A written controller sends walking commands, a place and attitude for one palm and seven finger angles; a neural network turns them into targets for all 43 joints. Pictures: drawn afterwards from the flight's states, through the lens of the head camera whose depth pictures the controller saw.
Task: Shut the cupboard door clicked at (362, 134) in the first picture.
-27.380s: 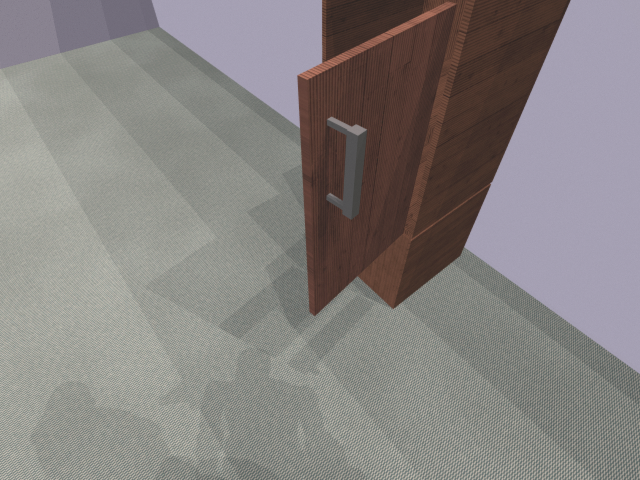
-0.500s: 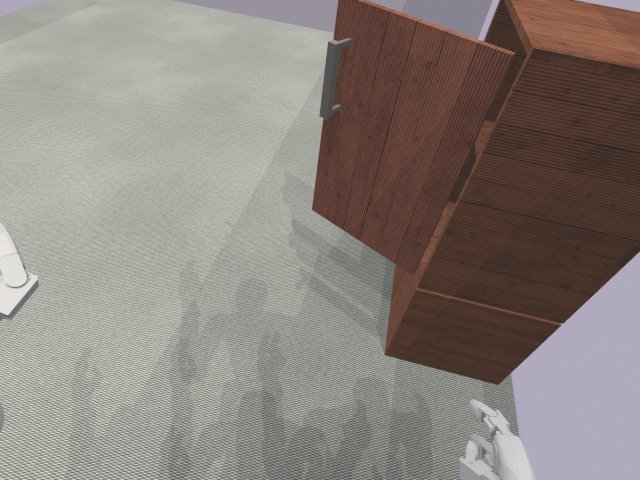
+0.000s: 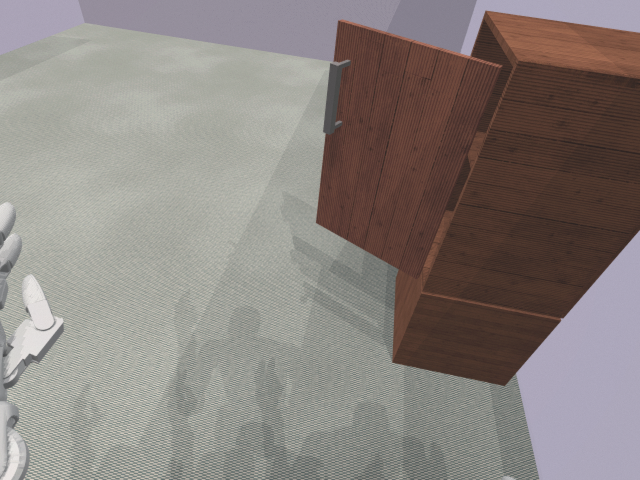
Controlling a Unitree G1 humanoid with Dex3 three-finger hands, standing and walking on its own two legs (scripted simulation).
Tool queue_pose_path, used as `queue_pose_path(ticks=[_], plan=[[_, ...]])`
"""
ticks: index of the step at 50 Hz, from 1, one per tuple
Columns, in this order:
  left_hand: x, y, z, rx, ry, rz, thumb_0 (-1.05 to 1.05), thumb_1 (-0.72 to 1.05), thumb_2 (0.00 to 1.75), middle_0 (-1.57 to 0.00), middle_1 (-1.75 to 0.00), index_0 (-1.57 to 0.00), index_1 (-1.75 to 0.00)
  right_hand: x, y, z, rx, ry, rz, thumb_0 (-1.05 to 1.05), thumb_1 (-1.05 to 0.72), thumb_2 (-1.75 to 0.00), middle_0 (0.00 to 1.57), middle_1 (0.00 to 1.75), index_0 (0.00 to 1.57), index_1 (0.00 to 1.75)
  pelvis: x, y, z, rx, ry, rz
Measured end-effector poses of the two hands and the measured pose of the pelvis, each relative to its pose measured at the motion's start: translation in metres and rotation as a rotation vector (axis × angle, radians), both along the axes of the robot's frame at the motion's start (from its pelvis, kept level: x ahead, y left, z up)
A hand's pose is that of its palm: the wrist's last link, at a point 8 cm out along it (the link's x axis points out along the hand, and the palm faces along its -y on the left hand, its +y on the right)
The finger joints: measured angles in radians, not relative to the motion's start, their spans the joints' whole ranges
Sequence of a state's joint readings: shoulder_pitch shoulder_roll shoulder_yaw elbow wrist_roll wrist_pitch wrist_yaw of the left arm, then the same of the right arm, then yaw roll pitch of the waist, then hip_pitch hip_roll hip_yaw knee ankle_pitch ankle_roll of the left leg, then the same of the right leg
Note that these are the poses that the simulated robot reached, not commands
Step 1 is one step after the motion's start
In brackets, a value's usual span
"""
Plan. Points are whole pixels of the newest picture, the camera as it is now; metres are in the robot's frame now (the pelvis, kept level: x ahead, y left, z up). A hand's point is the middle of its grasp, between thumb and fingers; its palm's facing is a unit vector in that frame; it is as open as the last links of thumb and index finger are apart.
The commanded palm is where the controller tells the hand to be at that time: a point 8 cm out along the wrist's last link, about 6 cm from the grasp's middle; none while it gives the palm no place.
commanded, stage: stop stepping back and stand still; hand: left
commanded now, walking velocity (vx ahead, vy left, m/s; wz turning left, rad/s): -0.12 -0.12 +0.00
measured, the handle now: (337, 97) +0.93 +0.01 +0.11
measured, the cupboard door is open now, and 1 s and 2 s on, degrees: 63 63 63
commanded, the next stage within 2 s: let the arm hang, fingers relaxed in 0.56 s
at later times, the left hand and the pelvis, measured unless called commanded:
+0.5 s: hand (102, 294) +0.25 +0.25 +0.15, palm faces +0.33 -0.82 -0.47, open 7.4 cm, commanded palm +0.19 +0.30 +0.19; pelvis +0.04 +0.00 +0.01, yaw -1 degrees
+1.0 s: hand out of the picture +0.07 +0.19 -0.16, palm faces +0.05 -0.99 -0.15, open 7.0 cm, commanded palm none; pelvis -0.01 +0.02 +0.01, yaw +1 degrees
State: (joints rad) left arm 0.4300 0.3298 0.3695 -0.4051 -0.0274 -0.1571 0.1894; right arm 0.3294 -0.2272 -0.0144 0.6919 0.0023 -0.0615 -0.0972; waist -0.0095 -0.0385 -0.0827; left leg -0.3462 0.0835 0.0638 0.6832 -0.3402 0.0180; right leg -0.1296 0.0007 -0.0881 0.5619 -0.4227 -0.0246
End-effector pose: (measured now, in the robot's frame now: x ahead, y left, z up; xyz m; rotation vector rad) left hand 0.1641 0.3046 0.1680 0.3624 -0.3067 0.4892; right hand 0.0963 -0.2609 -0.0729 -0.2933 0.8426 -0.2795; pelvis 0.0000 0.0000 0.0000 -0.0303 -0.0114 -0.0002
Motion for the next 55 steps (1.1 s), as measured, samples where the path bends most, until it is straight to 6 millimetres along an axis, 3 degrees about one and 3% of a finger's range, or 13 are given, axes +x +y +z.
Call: queue_pose_path(ticks=[4, 10, 13, 23, 28, 32, 34, 36, 40, 43, 46, 48, 55], plan=[[0.02, -0.001, 0.003, 0.052, 0.001, -0.104, 0.02, 0.89, 0.9, -0.21, -0.3, -0.2, -0.3, 0.029, 0.027, 0.007, 0.012, -0.058, 0.016, 0.01, -0.9, -0.9, 0.2, 0.3, 0.2, 0.3, 0.004, 0.013, -0.003, 0.028, -0.012, -0.02], [0.033, 0.007, 0.054, 0.27, -0.009, -0.158, 0.02, 0.89, 0.9, -0.21, -0.3, -0.21, -0.3, 0.063, 0.068, 0.019, 0.115, -0.086, 0.104, 0.01, -0.9, -0.9, 0.2, 0.3, 0.2, 0.3, 0.015, 0.015, 0.013, -0.003, 0.02, -0.018], [0.037, 0.009, 0.061, 0.315, 0.043, -0.141, 0.02, 0.89, 0.9, -0.21, -0.3, -0.21, -0.3, 0.076, 0.075, 0.017, 0.161, -0.086, 0.122, 0.01, -0.9, -0.9, 0.21, 0.3, 0.21, 0.3, 0.023, 0.015, 0.016, -0.012, 0.033, -0.032], [0.051, -0.008, 0.004, 0.137, 0.27, -0.078, 0.02, 0.89, 0.9, -0.21, -0.3, -0.21, -0.3, 0.093, 0.038, 0.0, 0.141, -0.052, 0.067, 0.01, -0.9, -0.9, 0.21, 0.3, 0.21, 0.3, 0.038, 0.003, 0.01, 0.01, 0.047, -0.028], [0.051, -0.019, 0.017, 0.156, 0.163, -0.134, 0.02, 0.89, 0.9, -0.22, -0.3, -0.21, -0.3, 0.089, 0.016, 0.011, 0.055, -0.054, 0.032, 0.01, -0.9, -0.9, 0.21, 0.3, 0.2, 0.3, 0.039, 0.002, 0.008, 0.021, 0.038, -0.017], [0.045, -0.01, 0.038, 0.23, 0.088, -0.127, 0.02, 0.89, 0.9, -0.22, -0.3, -0.21, -0.3, 0.086, 0.011, 0.022, 0.033, -0.087, 0.001, 0.01, -0.9, -0.9, 0.2, 0.3, 0.2, 0.3, 0.037, 0.005, 0.01, 0.019, 0.032, -0.025], [0.045, -0.002, 0.037, 0.248, 0.1, -0.116, 0.02, 0.89, 0.9, -0.22, -0.3, -0.21, -0.3, 0.084, 0.012, 0.022, 0.049, -0.108, 0.012, 0.01, -0.91, -0.9, 0.2, 0.3, 0.2, 0.3, 0.034, 0.008, 0.011, 0.014, 0.034, -0.018], [0.055, 0.008, -0.001, 0.182, 0.258, -0.115, 0.01, 0.89, 0.9, -0.21, -0.3, -0.2, -0.3, 0.084, 0.012, 0.011, 0.073, -0.091, 0.07, 0.01, -0.91, -0.9, 0.2, 0.3, 0.2, 0.3, 0.028, 0.015, 0.009, 0.011, 0.039, -0.005], [0.048, 0.009, -0.122, -0.052, 0.745, -0.104, 0.01, 0.9, 0.9, -0.2, -0.3, -0.19, -0.3, 0.073, 0.018, -0.014, 0.113, -0.026, 0.102, 0.01, -0.9, -0.9, 0.2, 0.3, 0.2, 0.3, 0.015, 0.027, 0.005, 0.018, 0.043, -0.002], [0.008, -0.015, -0.205, -0.207, 1.063, -0.131, 0.01, 0.91, 0.9, -0.2, -0.3, -0.19, -0.3, 0.049, 0.028, -0.027, 0.132, 0.055, 0.097, 0.01, -0.91, -0.9, 0.2, 0.3, 0.2, 0.3, 0.007, 0.028, 0.004, 0.03, 0.034, -0.002], [-0.047, -0.049, -0.267, -0.365, 1.301, -0.163, 0.02, 0.91, 0.9, -0.2, -0.3, -0.19, -0.3, 0.012, 0.039, -0.034, 0.141, 0.179, 0.084, 0.01, -0.91, -0.9, 0.2, 0.3, 0.2, 0.3, 0.001, 0.027, 0.004, 0.037, 0.02, 0.001], [-0.084, -0.067, -0.292, -0.473, 1.407, -0.155, 0.01, 0.92, 0.9, -0.2, -0.3, -0.19, -0.3, -0.017, 0.046, -0.036, 0.142, 0.274, 0.069, 0.01, -0.91, -0.9, 0.2, 0.3, 0.2, 0.3, -0.002, 0.025, 0.006, 0.034, 0.012, 0.006], [-0.154, -0.042, -0.305, -0.535, 1.558, -0.013, -0.03, 1.0, 0.89, -0.21, -0.3, -0.2, -0.3, -0.095, 0.058, -0.042, 0.158, 0.51, -0.014, 0.01, -0.91, -0.9, 0.2, 0.3, 0.2, 0.3, -0.008, 0.027, 0.012, 0.01, -0.001, 0.019]])
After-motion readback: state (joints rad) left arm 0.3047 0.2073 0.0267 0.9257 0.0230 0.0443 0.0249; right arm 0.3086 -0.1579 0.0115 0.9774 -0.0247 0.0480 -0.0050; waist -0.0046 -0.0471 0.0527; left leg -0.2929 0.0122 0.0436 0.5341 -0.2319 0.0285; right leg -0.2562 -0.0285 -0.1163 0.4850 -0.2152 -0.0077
